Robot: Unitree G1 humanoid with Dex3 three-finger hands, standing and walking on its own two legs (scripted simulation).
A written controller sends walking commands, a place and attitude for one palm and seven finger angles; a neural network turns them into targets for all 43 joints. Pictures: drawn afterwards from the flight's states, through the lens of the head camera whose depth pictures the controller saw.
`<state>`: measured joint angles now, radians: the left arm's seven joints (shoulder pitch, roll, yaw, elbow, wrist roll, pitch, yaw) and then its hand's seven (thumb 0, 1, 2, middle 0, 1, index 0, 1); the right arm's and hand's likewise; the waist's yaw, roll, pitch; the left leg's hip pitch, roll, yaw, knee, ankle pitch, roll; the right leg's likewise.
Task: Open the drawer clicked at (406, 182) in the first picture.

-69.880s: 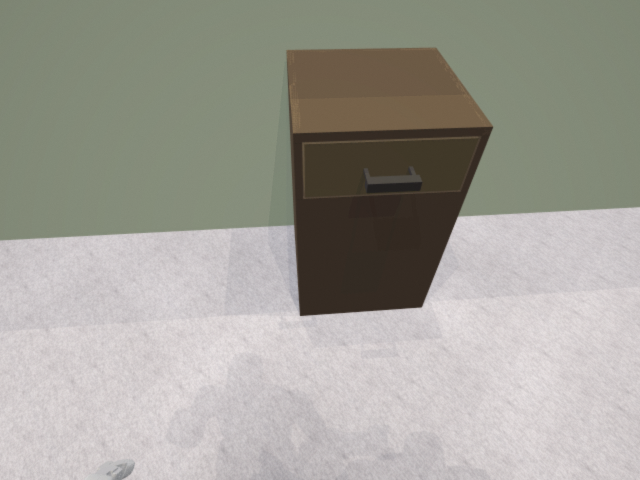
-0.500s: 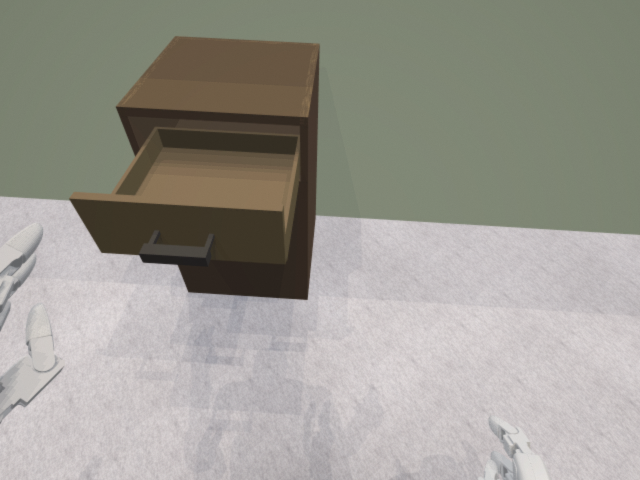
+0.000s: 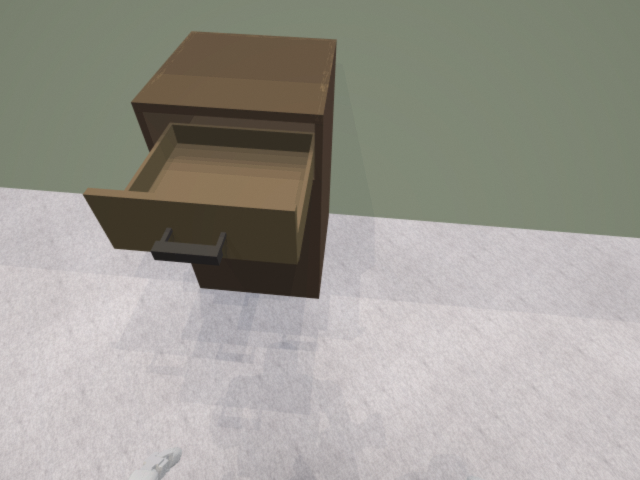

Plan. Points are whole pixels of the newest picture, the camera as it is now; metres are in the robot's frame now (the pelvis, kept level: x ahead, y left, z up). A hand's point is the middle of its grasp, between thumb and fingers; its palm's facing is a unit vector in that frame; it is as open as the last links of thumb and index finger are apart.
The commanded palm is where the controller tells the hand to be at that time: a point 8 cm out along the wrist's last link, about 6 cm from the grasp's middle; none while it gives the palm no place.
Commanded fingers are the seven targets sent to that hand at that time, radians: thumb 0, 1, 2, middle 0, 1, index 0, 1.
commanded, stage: let the arm hang, fingers relaxed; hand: left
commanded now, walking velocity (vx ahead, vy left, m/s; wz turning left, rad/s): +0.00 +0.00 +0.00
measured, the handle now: (191, 244) +0.55 +0.27 -0.10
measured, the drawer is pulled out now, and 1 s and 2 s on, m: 0.30 0.30 0.30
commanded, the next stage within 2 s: look to check the result in 0.86 s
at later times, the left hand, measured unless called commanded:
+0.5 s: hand out of the picture -0.01 +0.19 -0.15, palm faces -0.01 -0.97 -0.25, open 7.4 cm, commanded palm none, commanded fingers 0.00 0.90 0.90 -0.20 -0.30 -0.20 -0.30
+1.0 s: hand out of the picture +0.00 +0.16 -0.16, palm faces -0.01 -0.98 -0.20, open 7.4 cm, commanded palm none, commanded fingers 0.00 0.90 0.90 -0.20 -0.30 -0.20 -0.30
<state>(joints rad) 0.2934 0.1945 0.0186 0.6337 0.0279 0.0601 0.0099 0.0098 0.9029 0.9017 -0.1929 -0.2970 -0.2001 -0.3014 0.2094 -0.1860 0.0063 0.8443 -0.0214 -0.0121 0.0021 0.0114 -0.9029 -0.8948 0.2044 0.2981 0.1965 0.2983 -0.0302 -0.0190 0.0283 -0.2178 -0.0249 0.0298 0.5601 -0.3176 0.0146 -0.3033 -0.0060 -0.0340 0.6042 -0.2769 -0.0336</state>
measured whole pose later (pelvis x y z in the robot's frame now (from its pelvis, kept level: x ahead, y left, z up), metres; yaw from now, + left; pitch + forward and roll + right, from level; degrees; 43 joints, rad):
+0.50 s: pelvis -0.01 +0.00 +0.01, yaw -1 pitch -2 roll +0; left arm 0.28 0.18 0.00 1.12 0.01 0.01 0.03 0.00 0.91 0.90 -0.19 -0.30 -0.20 -0.30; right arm 0.31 -0.15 0.00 1.09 -0.01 0.01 -0.03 0.01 -0.91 -0.90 0.20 0.30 0.19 0.30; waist -0.01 0.04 0.07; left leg -0.13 0.00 0.04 0.40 -0.22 0.01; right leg -0.20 0.02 -0.02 0.40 -0.15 -0.03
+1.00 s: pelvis +0.00 -0.01 +0.01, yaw -1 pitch -2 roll +0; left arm 0.26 0.13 0.01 1.14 0.01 0.00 0.03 0.00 0.91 0.90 -0.20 -0.30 -0.20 -0.30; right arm 0.34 -0.12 -0.01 1.12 -0.02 0.00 -0.04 0.00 -0.91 -0.90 0.20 0.30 0.19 0.30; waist -0.02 0.02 0.08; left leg -0.13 0.01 0.04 0.40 -0.23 0.00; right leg -0.21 0.03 -0.02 0.40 -0.16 -0.05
